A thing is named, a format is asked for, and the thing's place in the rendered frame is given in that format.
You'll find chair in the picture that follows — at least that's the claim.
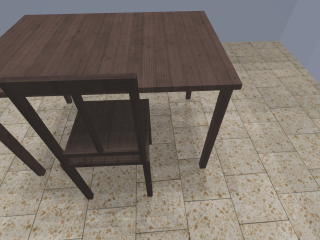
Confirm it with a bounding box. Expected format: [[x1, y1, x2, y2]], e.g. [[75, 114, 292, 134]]
[[0, 73, 153, 200]]

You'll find table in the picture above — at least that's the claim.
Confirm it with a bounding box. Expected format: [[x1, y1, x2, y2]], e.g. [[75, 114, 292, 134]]
[[0, 11, 243, 176]]

